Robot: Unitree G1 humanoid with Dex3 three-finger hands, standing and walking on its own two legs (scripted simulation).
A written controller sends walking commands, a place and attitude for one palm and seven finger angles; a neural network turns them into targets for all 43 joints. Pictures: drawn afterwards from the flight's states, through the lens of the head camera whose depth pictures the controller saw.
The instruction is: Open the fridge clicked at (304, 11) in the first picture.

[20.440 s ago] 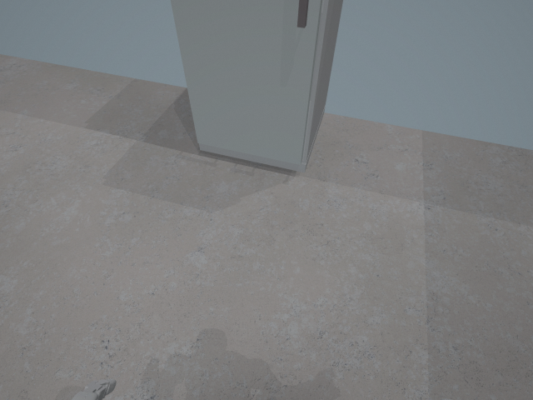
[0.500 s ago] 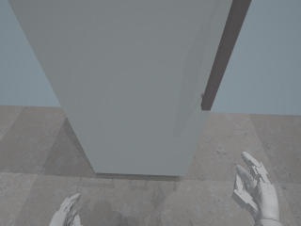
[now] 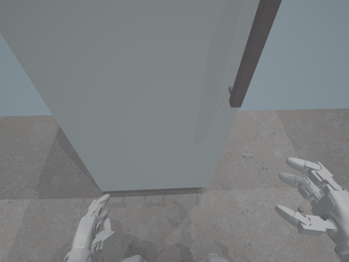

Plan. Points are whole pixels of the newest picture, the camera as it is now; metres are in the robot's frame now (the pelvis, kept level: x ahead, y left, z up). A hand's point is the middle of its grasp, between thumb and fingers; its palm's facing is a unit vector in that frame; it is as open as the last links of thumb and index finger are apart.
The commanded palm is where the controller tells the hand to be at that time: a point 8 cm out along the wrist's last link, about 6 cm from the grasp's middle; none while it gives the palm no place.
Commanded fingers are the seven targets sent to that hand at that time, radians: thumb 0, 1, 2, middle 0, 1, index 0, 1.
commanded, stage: raise the hand to about handle height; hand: right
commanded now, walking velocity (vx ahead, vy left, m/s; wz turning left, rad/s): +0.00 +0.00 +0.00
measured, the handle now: (257, 21) +0.53 -0.14 +0.28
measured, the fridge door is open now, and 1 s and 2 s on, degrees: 0 0 0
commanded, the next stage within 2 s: move the hooked fingers beside the handle in 1.36 s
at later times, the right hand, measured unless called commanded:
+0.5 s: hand out of the picture +0.26 -0.28 +0.19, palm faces +0.05 +0.99 -0.10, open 13.3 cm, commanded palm +0.23 -0.33 +0.19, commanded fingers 0.00 0.50 -0.30 0.30 1.20 0.30 1.20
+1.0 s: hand out of the picture +0.30 -0.29 +0.24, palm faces +0.03 +1.00 -0.08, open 14.0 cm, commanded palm +0.25 -0.33 +0.25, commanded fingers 0.00 0.50 -0.30 0.30 1.20 0.30 1.20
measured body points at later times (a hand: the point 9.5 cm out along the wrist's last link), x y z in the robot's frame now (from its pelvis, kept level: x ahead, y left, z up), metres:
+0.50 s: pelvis +0.02 -0.03 +0.04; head +0.01 -0.03 +0.49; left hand +0.22 +0.20 -0.01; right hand +0.25 -0.34 +0.19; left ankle +0.01 +0.11 -0.69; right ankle +0.03 -0.14 -0.69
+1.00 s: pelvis +0.01 -0.01 +0.05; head -0.01 +0.00 +0.50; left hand +0.21 +0.21 -0.02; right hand +0.29 -0.35 +0.25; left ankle +0.01 +0.11 -0.69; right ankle +0.03 -0.14 -0.69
